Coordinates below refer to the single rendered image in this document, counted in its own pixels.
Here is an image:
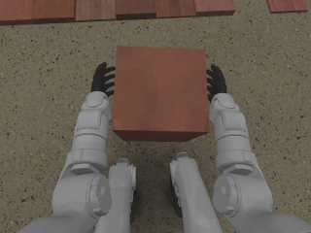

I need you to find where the right robot hand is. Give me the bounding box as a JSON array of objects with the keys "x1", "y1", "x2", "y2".
[{"x1": 206, "y1": 64, "x2": 227, "y2": 103}]

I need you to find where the left robot forearm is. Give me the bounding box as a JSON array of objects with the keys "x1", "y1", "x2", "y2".
[{"x1": 52, "y1": 91, "x2": 112, "y2": 209}]

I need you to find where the left robot upper arm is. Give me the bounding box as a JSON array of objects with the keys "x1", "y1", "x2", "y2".
[{"x1": 18, "y1": 173, "x2": 113, "y2": 233}]

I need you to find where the robot right foot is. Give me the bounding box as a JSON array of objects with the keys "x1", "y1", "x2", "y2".
[{"x1": 170, "y1": 175, "x2": 183, "y2": 218}]

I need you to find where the left robot hand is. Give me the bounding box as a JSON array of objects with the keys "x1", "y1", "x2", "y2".
[{"x1": 90, "y1": 62, "x2": 116, "y2": 97}]

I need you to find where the right robot shin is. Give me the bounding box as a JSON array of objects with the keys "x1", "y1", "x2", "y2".
[{"x1": 174, "y1": 152, "x2": 198, "y2": 208}]

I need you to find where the carton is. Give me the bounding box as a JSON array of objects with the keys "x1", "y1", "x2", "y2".
[{"x1": 111, "y1": 46, "x2": 210, "y2": 143}]

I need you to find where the right robot upper arm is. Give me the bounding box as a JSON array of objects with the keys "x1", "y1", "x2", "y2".
[{"x1": 212, "y1": 173, "x2": 311, "y2": 233}]

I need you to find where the right robot forearm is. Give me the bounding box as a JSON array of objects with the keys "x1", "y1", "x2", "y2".
[{"x1": 209, "y1": 93, "x2": 273, "y2": 209}]

